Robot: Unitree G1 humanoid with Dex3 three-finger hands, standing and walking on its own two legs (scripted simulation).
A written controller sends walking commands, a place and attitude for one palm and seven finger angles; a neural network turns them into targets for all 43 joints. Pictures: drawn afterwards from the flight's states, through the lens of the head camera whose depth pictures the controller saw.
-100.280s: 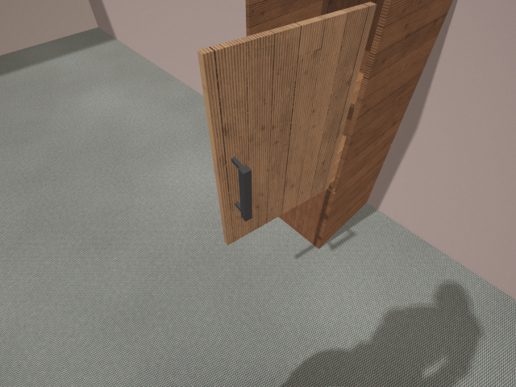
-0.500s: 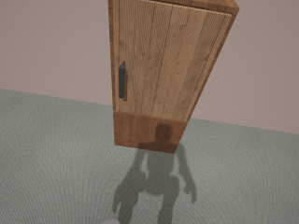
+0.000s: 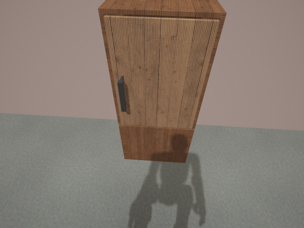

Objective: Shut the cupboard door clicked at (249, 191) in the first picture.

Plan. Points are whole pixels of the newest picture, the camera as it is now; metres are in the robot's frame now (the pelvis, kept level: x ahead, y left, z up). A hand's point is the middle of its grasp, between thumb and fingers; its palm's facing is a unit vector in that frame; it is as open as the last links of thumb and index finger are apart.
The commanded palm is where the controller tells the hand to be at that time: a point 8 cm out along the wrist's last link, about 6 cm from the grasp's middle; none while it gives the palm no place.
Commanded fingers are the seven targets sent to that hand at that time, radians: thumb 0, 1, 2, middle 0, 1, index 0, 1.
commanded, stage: let the arm hang, fingers relaxed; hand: left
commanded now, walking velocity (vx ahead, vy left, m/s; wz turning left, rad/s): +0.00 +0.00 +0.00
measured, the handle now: (122, 94) +0.72 +0.17 -0.09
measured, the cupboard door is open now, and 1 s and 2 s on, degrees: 0 0 0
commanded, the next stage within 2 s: look to check the result in 0.22 s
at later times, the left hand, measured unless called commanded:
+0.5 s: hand out of the picture -0.04 +0.15 -0.17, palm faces +0.07 -0.98 -0.19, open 7.4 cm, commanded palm none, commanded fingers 0.00 0.90 0.90 -0.20 -0.30 -0.20 -0.30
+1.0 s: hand out of the picture -0.01 +0.14 -0.18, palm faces +0.06 -0.98 -0.17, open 7.4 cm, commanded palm none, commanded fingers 0.00 0.90 0.90 -0.20 -0.30 -0.20 -0.30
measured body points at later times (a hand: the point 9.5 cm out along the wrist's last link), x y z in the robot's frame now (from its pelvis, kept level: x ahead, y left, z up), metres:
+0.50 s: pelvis +0.02 -0.01 +0.00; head +0.04 -0.01 +0.45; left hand -0.04 +0.20 -0.16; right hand +0.01 -0.23 -0.16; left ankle +0.09 +0.11 -0.73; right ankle -0.08 -0.10 -0.73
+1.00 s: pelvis +0.03 -0.02 +0.00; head +0.04 -0.02 +0.45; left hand -0.01 +0.19 -0.16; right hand +0.04 -0.24 -0.16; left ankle +0.09 +0.11 -0.73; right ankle -0.08 -0.10 -0.73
